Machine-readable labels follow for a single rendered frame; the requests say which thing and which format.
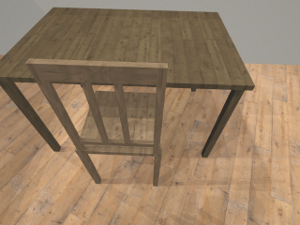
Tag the table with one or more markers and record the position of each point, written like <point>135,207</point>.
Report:
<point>195,44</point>

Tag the chair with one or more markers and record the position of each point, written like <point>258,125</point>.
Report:
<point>118,123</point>

